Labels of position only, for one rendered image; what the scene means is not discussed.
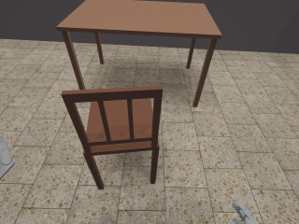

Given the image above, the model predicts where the chair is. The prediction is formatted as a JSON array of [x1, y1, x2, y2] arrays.
[[61, 86, 163, 190]]

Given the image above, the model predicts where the left robot hand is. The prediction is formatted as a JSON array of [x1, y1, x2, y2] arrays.
[[0, 134, 16, 180]]

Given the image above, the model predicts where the right robot hand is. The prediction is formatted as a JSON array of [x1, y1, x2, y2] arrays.
[[231, 201, 259, 224]]

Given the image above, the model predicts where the table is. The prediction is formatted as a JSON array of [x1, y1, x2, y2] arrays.
[[56, 0, 222, 107]]

